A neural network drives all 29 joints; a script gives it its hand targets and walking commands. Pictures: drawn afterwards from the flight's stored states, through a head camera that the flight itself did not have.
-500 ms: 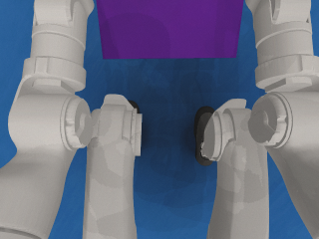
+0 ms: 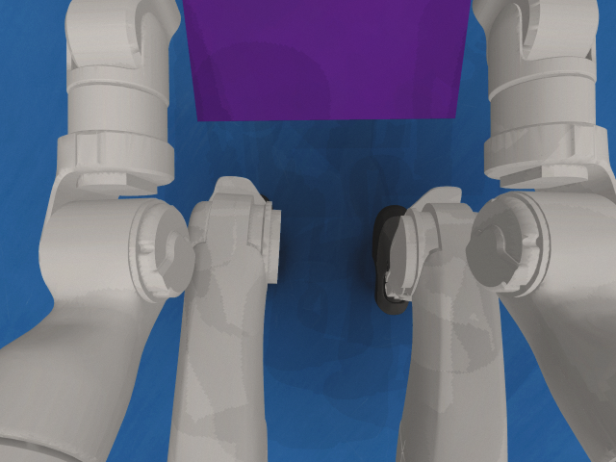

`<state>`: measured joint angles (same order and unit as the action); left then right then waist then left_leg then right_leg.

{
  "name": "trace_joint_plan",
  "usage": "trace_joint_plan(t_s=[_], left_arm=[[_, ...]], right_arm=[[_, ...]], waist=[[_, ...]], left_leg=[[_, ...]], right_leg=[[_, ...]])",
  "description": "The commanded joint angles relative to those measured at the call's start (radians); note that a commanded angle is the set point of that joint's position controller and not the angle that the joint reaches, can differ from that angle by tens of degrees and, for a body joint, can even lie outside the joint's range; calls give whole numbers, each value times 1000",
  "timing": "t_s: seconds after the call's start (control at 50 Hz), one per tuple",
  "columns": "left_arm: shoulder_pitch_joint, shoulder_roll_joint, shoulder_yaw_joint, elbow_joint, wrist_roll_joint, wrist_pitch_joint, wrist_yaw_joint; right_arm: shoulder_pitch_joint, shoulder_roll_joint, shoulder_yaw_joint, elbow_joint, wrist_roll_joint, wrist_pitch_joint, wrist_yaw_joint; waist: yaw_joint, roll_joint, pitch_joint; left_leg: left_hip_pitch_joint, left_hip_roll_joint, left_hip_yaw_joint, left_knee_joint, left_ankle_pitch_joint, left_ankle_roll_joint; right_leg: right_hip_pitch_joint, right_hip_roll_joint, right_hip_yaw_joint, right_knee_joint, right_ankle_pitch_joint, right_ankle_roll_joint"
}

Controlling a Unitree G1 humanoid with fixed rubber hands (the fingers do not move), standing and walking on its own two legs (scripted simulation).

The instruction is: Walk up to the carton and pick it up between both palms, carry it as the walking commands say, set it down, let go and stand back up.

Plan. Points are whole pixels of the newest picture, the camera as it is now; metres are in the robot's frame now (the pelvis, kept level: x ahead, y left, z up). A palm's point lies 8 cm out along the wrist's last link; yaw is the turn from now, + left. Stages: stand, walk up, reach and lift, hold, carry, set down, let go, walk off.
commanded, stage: reach and lift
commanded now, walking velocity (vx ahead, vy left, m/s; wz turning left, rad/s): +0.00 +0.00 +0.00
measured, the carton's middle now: (322, 3) +0.53 +0.03 -0.19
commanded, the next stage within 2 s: none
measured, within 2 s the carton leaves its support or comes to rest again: neither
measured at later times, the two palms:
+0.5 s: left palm out of the picture +0.53 +0.18 -0.05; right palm out of the picture +0.56 -0.12 -0.04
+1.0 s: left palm out of the picture +0.51 +0.18 +0.02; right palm out of the picture +0.54 -0.12 +0.03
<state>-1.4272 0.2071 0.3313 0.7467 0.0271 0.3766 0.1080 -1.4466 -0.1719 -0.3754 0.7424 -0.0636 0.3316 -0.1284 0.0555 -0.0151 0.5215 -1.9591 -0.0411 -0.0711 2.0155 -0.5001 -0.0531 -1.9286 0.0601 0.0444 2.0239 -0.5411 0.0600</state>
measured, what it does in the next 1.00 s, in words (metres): rises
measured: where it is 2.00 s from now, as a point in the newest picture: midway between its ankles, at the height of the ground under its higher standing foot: (321, 273)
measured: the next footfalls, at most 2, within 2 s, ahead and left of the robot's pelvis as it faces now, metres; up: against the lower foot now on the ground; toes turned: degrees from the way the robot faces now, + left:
none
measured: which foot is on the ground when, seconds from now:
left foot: down 0.00-1.00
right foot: down 0.00-1.00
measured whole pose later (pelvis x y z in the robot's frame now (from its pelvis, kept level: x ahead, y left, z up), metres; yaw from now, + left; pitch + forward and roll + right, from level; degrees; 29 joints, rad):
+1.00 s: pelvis -0.01 +0.00 +0.10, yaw +0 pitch +19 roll -1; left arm -1.28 0.11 0.40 0.57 0.11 0.48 0.09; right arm -1.33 -0.11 -0.40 0.61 -0.13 0.43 -0.09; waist 0.04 -0.01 0.52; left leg -1.59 -0.04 -0.07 1.69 -0.43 -0.05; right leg -1.57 0.06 0.05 1.69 -0.46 0.05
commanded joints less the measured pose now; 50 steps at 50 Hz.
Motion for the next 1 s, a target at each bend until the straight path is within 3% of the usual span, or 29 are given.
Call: trace_joint_plan(t_s=[0.0, 0.22, 0.34, 0.48, 0.68, 0.84, 0.98], left_arm=[[-757, -1123, -488, -170, -149, -34, -306], [-799, -1152, -547, -272, -156, -1, -296], [-734, -1179, -543, -236, -142, 21, -304], [-724, -1180, -570, -293, -161, 23, -319], [-729, -1177, -585, -313, -159, 37, -324], [-695, -1233, -590, -287, -157, 52, -322], [-667, -1264, -611, -313, -166, 48, -321]], right_arm=[[-608, 1132, 497, -38, 130, 30, 318], [-603, 1171, 531, -81, 152, 63, 331], [-581, 1190, 538, -87, 142, 77, 332], [-557, 1231, 586, -131, 154, 87, 325], [-542, 1247, 591, -131, 150, 101, 328], [-522, 1238, 571, -109, 133, 103, 345], [-498, 1254, 595, -140, 139, 96, 354]], waist=[[-3, 13, -2104], [-4, 25, -2264], [1, 26, -2255], [2, -10, -2337], [11, 2, -2327], [-19, 26, -2311], [-30, 22, -2356]], left_leg=[[639, -87, 182, -195, 185, 15], [770, -90, 170, -253, 210, 15], [775, -95, 174, -290, 200, 13], [781, -105, 179, -320, 245, 18], [840, -108, 173, -401, 184, 22], [935, -101, 150, -467, 138, 10], [1011, -104, 138, -510, 180, 8]], right_leg=[[496, 107, -151, -194, 162, -54], [559, 117, -149, -251, 188, -55], [589, 119, -139, -299, 180, -55], [720, 123, -120, -341, 243, -42], [772, 121, -110, -416, 190, -41], [756, 118, -117, -475, 148, -48], [817, 121, -113, -520, 189, -45]])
